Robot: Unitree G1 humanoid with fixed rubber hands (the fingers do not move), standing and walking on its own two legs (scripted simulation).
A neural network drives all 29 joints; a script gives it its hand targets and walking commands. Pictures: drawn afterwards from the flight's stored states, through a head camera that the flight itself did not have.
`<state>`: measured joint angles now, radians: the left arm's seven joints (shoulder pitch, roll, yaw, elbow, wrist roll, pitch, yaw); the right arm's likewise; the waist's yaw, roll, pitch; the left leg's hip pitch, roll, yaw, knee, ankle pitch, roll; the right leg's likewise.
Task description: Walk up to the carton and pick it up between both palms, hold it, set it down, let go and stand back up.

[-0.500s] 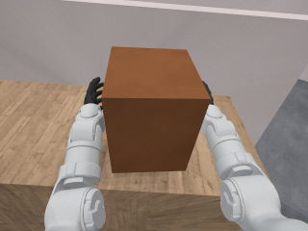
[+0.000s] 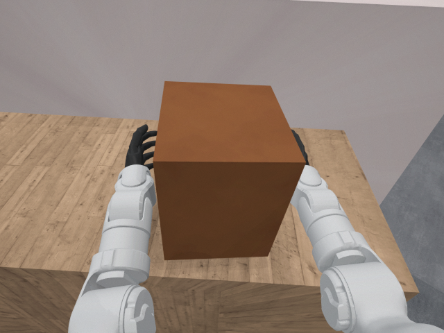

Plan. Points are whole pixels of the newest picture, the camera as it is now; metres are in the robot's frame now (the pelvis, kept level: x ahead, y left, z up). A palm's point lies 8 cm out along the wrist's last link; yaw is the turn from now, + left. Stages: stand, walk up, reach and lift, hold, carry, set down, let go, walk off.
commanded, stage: set down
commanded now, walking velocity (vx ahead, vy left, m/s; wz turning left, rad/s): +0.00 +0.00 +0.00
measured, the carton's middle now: (218, 172) +0.41 +0.03 +0.11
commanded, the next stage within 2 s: none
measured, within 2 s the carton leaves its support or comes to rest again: rests again in 1.18 s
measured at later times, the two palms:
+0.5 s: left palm (144, 179) +0.38 +0.16 +0.11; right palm (299, 175) +0.41 -0.13 +0.10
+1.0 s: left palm (147, 193) +0.37 +0.16 +0.08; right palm (300, 191) +0.39 -0.14 +0.08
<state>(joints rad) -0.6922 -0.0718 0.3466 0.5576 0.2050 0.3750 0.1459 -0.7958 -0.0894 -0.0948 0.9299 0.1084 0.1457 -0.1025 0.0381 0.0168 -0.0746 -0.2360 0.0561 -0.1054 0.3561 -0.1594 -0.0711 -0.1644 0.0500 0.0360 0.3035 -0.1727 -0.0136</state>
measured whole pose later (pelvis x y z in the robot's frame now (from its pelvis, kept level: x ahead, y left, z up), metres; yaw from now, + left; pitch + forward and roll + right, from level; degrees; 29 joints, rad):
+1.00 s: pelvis -0.01 -0.01 +0.00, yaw -1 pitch +6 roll -1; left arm -0.66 -0.12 0.39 0.71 0.26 0.16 0.14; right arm -0.72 -0.03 -0.35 1.00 -0.15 -0.04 -0.01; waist 0.06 -0.03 -0.10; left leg -0.31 0.07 -0.08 0.30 -0.10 -0.08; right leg -0.27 0.05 0.02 0.30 -0.13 -0.03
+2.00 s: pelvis +0.00 -0.01 +0.00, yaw -2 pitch +5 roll +0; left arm -0.64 -0.18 0.52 0.62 0.39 0.06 0.06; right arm -0.74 0.04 -0.50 0.95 -0.33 -0.16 0.05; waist 0.08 -0.04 -0.01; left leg -0.25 0.07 -0.01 0.26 -0.10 -0.07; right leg -0.24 0.03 0.00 0.30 -0.16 -0.02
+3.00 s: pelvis -0.04 +0.00 -0.01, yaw -2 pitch +6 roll +0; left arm -0.23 0.11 0.08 0.35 -0.10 0.12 0.18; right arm -0.37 -0.30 0.06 0.69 0.31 -0.09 0.06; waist 0.04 -0.04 -0.04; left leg -0.38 0.07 -0.01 0.36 -0.09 -0.07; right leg -0.36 0.03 0.00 0.41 -0.15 -0.02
